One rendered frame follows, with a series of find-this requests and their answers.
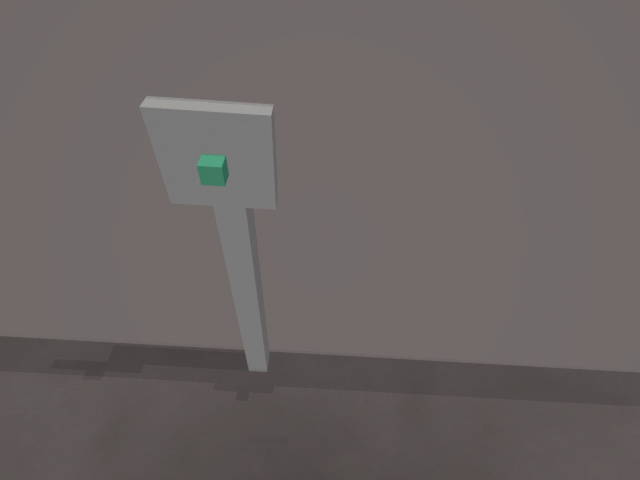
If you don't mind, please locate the button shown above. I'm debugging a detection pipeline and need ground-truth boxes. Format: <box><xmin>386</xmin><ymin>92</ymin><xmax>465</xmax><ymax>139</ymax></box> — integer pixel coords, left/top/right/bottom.
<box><xmin>197</xmin><ymin>154</ymin><xmax>229</xmax><ymax>187</ymax></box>

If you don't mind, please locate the panel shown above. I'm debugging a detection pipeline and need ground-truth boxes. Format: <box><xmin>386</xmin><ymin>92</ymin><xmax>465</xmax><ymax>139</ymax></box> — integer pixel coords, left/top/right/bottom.
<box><xmin>139</xmin><ymin>96</ymin><xmax>278</xmax><ymax>372</ymax></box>

